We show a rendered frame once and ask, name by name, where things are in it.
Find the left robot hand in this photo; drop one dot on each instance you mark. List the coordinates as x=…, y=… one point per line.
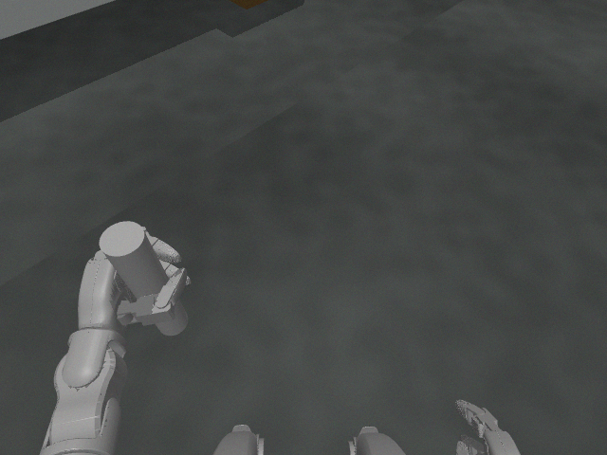
x=106, y=301

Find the can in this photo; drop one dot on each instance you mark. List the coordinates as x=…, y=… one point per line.
x=128, y=249

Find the right robot hand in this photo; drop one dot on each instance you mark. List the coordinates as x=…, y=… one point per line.
x=485, y=425

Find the left robot arm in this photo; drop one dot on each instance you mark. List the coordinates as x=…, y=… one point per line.
x=88, y=380

